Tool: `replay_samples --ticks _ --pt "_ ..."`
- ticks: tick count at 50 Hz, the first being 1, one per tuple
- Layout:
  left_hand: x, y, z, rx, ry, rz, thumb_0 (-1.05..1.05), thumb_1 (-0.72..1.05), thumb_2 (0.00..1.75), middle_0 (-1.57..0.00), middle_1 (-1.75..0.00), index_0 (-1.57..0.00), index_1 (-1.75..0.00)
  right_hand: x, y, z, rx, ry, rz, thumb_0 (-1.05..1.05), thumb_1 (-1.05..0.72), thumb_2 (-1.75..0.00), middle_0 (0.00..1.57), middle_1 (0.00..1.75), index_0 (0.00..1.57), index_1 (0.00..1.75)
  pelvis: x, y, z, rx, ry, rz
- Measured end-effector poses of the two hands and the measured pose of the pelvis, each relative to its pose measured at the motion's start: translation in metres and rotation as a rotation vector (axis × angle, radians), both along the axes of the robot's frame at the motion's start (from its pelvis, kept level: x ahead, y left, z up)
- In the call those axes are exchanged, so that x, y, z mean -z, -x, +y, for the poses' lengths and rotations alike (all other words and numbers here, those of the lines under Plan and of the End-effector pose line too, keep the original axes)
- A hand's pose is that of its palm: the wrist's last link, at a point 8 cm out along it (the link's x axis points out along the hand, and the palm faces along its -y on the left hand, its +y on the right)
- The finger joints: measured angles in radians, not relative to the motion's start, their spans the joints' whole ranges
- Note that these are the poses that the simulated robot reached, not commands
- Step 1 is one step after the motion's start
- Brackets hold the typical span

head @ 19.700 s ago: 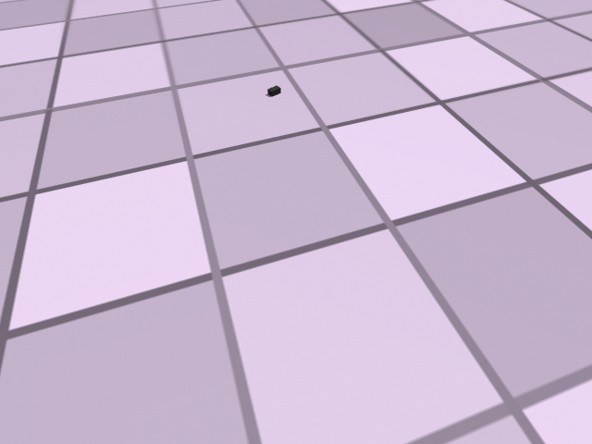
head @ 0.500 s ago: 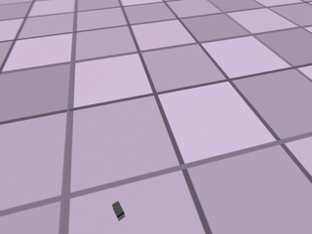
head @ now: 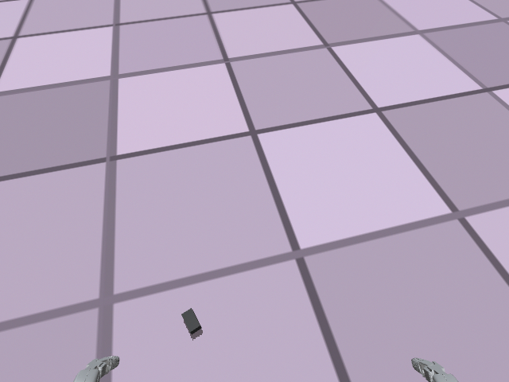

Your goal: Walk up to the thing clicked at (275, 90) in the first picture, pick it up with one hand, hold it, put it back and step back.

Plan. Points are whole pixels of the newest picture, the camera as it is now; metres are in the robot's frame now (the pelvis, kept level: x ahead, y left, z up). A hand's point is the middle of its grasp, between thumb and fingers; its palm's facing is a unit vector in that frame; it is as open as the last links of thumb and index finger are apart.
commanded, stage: rise first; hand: left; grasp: from above
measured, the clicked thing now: (191, 321) +0.40 +0.26 -0.76
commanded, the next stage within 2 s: none
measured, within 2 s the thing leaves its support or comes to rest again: neither
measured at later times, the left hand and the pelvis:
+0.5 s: hand out of the picture +0.14 +0.27 -0.21, palm faces -0.12 -0.87 -0.48, open 13.9 cm; pelvis -0.01 +0.01 -0.07, yaw -1 degrees
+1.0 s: hand out of the picture +0.16 +0.30 -0.33, palm faces -0.33 -0.59 -0.74, open 13.9 cm; pelvis -0.04 +0.00 -0.18, yaw -2 degrees
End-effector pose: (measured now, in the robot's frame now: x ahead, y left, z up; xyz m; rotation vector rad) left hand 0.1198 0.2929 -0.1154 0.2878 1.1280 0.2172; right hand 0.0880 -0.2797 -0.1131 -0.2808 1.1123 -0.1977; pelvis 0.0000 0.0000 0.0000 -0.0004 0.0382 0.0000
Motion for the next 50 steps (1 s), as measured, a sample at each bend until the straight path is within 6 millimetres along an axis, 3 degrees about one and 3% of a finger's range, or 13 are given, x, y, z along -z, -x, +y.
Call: replay_samples --ticks 4,7,15,21,31,40,45,50 --pt "0.007 -0.028 0.003 0.048 -0.016 -0.025 0.01 0.54 0.86 -0.23 -0.62 -0.24 -0.61 0.005 0.001 0.012 0.011 -0.026 -0.043 0.01 -0.98 -0.91 0.2 0.3 0.2 0.3 0.01 0.004 -0.001 0.013 0.0 0.058" --pt "0.009 -0.037 0.003 0.078 -0.044 -0.021 0.01 0.34 0.86 -0.22 -0.74 -0.24 -0.73 0.008 0.003 0.019 0.027 -0.048 -0.064 0.01 -0.98 -0.91 0.2 0.3 0.2 0.3 0.014 0.003 0.0 0.018 0.001 0.076" --pt "0.031 -0.027 0.007 0.096 -0.104 0.049 0.01 -0.21 0.9 -0.19 -0.94 -0.19 -0.93 0.022 -0.007 0.027 0.007 -0.06 -0.128 0.01 -0.97 -0.91 0.21 0.3 0.2 0.3 0.036 0.002 0.005 0.022 0.008 0.147" --pt "0.047 -0.019 0.012 0.122 -0.145 0.032 0.0 -0.45 0.96 -0.15 -1.01 -0.15 -1.02 0.036 -0.025 0.028 -0.023 -0.037 -0.183 0.01 -0.96 -0.91 0.21 0.3 0.2 0.3 0.058 0.004 0.007 0.018 0.015 0.194" --pt "0.068 -0.009 0.015 0.182 -0.206 0.052 0.0 -0.56 0.99 -0.11 -1.05 -0.11 -1.06 0.052 -0.055 0.039 -0.076 -0.027 -0.277 0.01 -0.95 -0.9 0.2 0.3 0.2 0.3 0.084 0.008 0.01 0.016 0.03 0.259" --pt "0.091 -0.007 0.017 0.235 -0.281 0.05 0.0 -0.56 0.97 -0.11 -1.07 -0.11 -1.07 0.08 -0.063 0.047 -0.108 -0.042 -0.313 0.01 -0.93 -0.9 0.21 0.3 0.2 0.3 0.113 0.016 0.01 0.014 0.034 0.32" --pt "0.123 -0.018 0.026 0.306 -0.378 0.07 0.0 -0.55 0.96 -0.11 -1.06 -0.11 -1.06 0.112 -0.063 0.044 -0.137 -0.041 -0.308 0.01 -0.92 -0.9 0.21 0.3 0.2 0.3 0.141 0.025 0.008 0.013 0.03 0.381" --pt "0.164 -0.042 0.029 0.416 -0.512 0.041 0.0 -0.51 0.94 -0.12 -1.05 -0.12 -1.05 0.162 -0.056 0.033 -0.153 -0.031 -0.269 0.01 -0.91 -0.89 0.21 0.3 0.2 0.3 0.182 0.037 0.005 0.018 0.024 0.451"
